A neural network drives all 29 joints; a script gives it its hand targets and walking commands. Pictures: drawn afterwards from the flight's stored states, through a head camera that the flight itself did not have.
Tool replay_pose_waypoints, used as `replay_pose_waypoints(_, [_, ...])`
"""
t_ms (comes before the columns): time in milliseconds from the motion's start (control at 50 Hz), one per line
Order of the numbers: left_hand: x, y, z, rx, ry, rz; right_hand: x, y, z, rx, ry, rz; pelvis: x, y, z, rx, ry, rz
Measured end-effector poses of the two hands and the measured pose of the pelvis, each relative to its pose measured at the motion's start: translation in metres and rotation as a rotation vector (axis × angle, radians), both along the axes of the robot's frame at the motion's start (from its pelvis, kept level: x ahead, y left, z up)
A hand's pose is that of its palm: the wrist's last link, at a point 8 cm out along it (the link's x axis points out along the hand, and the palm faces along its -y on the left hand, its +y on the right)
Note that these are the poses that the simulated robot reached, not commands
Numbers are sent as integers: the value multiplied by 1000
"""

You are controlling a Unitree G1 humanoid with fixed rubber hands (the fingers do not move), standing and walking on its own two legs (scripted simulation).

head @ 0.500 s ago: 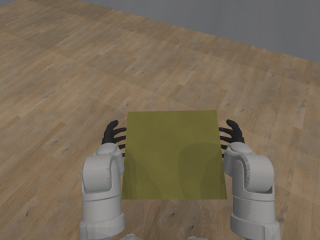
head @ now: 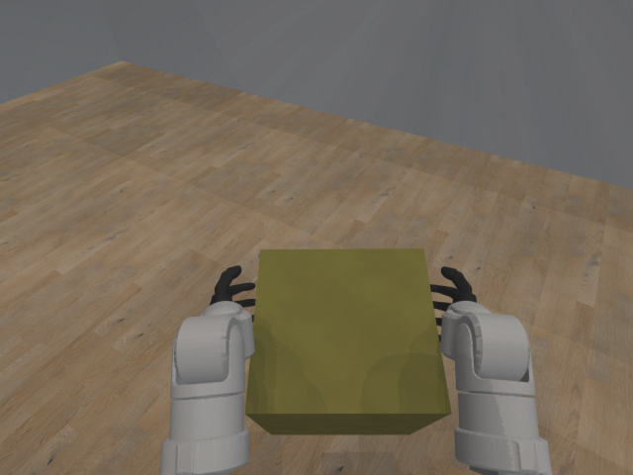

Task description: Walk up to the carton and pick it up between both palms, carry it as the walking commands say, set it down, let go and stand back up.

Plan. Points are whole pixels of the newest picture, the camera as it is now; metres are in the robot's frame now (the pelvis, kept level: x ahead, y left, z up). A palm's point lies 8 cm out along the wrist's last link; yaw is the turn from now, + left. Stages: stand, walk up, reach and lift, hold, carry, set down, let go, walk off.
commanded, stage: carry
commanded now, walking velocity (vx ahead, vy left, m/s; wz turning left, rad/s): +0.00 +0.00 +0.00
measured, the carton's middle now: (340, 349) +0.31 -0.01 +0.00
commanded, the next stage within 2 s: hold in 1.28 s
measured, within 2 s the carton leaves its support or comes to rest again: neither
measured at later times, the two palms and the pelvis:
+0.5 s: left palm (201, 330) +0.28 +0.16 +0.09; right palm (438, 323) +0.28 -0.12 +0.09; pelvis -0.01 +0.01 +0.00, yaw +0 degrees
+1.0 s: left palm (184, 319) +0.29 +0.19 +0.10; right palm (418, 312) +0.30 -0.10 +0.09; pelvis +0.01 +0.04 +0.00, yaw +0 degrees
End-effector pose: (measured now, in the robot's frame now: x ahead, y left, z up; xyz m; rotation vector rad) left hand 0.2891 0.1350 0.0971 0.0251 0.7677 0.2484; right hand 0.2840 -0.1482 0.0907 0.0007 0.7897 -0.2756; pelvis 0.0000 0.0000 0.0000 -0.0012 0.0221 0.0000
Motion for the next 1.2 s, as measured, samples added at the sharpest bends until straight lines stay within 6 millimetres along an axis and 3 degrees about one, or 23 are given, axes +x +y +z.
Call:
replay_pose_waypoints(160, [-1, -9, 1, 10, 4, -32, -12, -8, -3, 7, 6, -33, -9, -4, 1, -1, -1, -5])
replay_pose_waypoints(300, [-9, 6, -6, -36, -17, 6, -3, 6, 8, -35, -15, 7, -10, -4, 1, -2, -1, 0])
replay_pose_waypoints(420, [-13, 21, -10, -21, 14, 37, -1, 20, -1, -27, 18, 42, -9, 5, 2, -11, -3, -7])
replay_pose_waypoints(600, [1, 34, -1, -24, -16, 22, 4, 34, 2, -22, -11, 24, -3, 25, 2, -12, 11, -9])
replay_pose_waypoints(740, [3, 44, -11, -54, -4, 9, 6, 44, 5, -54, 3, 14, 1, 35, 1, -8, 13, -8])
replay_pose_waypoints(840, [4, 51, -6, -44, -21, 31, 12, 51, 6, -36, -14, 30, 3, 38, 1, -2, 17, -8])
replay_pose_waypoints(1200, [4, 45, 1, -16, -35, 4, 5, 44, 4, -21, -23, 25, 3, 38, 1, -5, -3, 1])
